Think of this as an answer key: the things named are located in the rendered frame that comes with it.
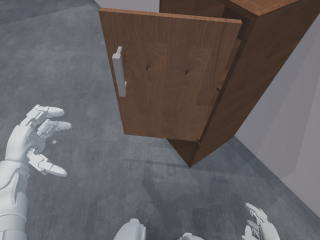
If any left robot hand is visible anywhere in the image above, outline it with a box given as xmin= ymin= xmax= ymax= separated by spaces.
xmin=4 ymin=104 xmax=72 ymax=177

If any robot right shin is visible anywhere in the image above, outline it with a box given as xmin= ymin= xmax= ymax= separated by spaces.
xmin=182 ymin=232 xmax=192 ymax=237

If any handle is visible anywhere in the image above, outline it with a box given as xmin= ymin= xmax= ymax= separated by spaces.
xmin=112 ymin=46 xmax=127 ymax=97

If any cupboard door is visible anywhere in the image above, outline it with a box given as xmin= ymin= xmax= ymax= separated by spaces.
xmin=98 ymin=7 xmax=242 ymax=141

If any right robot hand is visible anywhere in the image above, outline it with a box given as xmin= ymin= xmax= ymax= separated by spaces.
xmin=242 ymin=203 xmax=280 ymax=240

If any left robot thigh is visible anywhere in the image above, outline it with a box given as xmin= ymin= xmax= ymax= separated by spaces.
xmin=113 ymin=222 xmax=146 ymax=240

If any robot left forearm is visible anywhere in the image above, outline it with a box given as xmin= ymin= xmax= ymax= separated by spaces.
xmin=0 ymin=160 xmax=31 ymax=240

